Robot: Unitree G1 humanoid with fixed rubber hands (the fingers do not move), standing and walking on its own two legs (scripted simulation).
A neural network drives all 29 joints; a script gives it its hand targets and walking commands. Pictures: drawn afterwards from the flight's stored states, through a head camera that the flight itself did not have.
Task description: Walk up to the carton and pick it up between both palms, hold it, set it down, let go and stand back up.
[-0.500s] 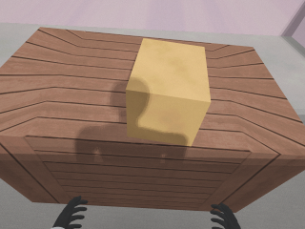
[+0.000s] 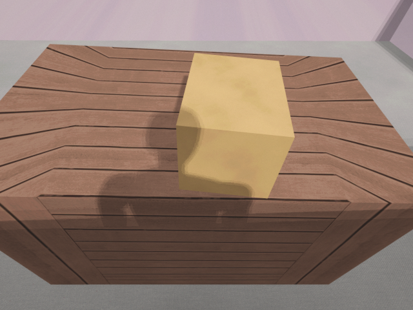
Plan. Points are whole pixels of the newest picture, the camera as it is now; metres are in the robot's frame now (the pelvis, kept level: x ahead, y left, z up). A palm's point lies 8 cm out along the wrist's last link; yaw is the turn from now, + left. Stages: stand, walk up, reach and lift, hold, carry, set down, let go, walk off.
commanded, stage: stand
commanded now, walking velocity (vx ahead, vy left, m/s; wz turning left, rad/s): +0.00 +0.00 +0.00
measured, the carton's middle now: (230, 123) +0.53 -0.03 +0.06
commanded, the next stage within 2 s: none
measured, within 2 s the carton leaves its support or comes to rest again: neither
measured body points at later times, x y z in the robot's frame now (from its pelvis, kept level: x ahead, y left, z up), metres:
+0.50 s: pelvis -0.01 +0.02 +0.00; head -0.01 +0.02 +0.45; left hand -0.01 +0.23 -0.16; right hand -0.02 -0.21 -0.15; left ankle -0.05 +0.09 -0.73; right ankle +0.01 -0.14 -0.73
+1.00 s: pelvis -0.02 +0.01 +0.00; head -0.01 +0.01 +0.45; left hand -0.05 +0.21 -0.16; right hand -0.05 -0.20 -0.16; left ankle -0.05 +0.09 -0.73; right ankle +0.01 -0.14 -0.73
